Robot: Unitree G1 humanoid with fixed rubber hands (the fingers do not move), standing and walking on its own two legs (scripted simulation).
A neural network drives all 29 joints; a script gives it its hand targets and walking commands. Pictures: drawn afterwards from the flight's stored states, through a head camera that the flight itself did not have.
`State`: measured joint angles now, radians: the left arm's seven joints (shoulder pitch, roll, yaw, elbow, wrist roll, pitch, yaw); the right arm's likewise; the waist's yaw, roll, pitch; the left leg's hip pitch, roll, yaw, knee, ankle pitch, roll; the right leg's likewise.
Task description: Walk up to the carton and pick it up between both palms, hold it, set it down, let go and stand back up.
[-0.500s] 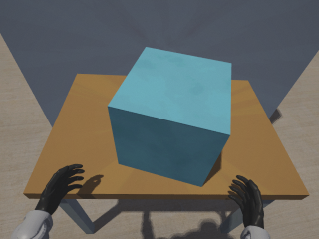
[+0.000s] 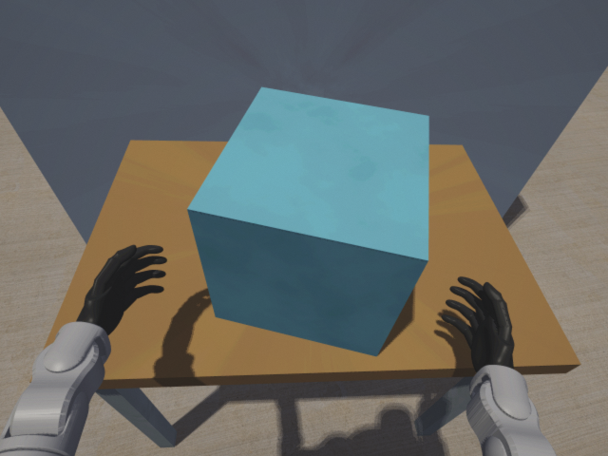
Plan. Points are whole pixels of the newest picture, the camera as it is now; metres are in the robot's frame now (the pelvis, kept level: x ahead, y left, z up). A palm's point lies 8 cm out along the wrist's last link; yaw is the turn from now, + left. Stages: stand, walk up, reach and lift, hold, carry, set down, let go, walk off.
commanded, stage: reach and lift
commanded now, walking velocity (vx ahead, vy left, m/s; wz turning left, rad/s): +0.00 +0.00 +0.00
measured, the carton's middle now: (318, 220) +0.46 +0.01 +0.02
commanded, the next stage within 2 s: none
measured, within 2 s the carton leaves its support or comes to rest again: neither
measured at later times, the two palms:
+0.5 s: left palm (121, 235) +0.34 +0.27 +0.10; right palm (495, 283) +0.31 -0.20 +0.10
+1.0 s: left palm (136, 164) +0.41 +0.26 +0.15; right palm (506, 229) +0.36 -0.21 +0.14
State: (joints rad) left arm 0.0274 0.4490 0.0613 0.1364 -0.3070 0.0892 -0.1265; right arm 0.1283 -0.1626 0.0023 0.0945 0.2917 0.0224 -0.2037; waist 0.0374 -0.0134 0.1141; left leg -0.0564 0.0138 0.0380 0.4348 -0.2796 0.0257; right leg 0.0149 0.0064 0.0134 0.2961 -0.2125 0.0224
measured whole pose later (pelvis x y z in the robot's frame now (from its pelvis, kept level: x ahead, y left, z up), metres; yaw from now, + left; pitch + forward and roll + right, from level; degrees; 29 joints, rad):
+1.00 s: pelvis -0.02 +0.01 +0.00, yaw +0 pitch +1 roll -2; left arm -0.82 0.53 0.04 0.74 -0.32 0.33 -0.11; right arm -0.65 -0.28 -0.06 0.55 0.33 0.28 -0.17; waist -0.06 -0.02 0.03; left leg -0.23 0.00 0.04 0.45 -0.23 0.04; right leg -0.16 -0.01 0.02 0.32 -0.17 0.04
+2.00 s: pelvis -0.03 -0.01 -0.02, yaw +2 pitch +17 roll -2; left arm -1.02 0.48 -0.16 1.41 -0.39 -0.18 -0.11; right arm -0.85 -0.18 0.02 1.08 0.31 -0.07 -0.17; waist -0.11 -0.03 -0.14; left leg -0.63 0.01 -0.02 0.57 -0.23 0.01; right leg -0.57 0.00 -0.04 0.49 -0.21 0.01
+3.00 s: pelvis -0.03 +0.00 -0.03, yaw +1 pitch +19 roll -4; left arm -1.10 0.36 -0.11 1.46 -0.25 -0.23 -0.05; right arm -0.94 -0.10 -0.14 1.23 0.21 -0.17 -0.19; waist -0.11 -0.04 -0.18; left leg -0.74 0.01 -0.02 0.69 -0.28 0.03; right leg -0.65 0.01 -0.04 0.56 -0.23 0.03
